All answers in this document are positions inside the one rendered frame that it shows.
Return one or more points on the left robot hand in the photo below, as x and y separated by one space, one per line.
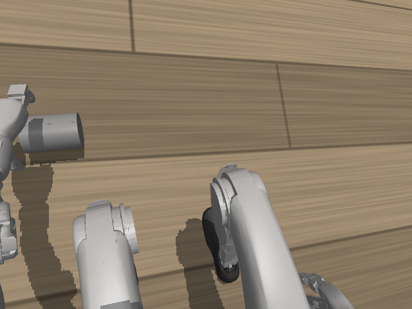
13 115

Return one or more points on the right robot foot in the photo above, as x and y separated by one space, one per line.
227 275

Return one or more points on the right robot hand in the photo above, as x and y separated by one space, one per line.
330 296

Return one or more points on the left robot arm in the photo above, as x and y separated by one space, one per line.
8 235

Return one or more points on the can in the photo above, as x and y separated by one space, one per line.
54 132

